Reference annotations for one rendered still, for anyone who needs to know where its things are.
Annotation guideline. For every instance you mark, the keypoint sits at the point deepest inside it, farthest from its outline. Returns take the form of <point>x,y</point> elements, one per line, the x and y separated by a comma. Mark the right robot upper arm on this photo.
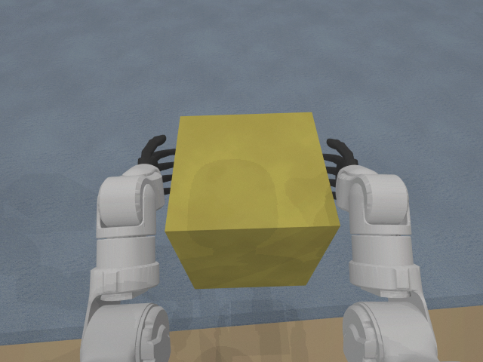
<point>387,332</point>

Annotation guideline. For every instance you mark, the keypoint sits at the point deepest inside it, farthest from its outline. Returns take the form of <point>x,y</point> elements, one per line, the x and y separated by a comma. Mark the left robot upper arm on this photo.
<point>127,333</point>

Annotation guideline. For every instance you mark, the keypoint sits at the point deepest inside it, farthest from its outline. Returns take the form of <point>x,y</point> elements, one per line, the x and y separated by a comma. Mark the robot right hand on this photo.
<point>346,159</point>

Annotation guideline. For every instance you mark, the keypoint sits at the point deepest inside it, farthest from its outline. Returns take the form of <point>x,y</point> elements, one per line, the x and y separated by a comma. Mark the carton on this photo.
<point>250,203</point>

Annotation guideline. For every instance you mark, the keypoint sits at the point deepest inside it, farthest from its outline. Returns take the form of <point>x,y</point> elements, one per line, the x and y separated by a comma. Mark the robot right forearm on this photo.
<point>382,260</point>

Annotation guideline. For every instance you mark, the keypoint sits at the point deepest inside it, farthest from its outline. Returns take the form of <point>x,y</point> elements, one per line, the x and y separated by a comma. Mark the robot left forearm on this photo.
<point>126,214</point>

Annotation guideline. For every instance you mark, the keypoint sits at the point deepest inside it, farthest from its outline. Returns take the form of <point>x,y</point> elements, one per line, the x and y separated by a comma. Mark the robot left hand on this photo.
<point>148,156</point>

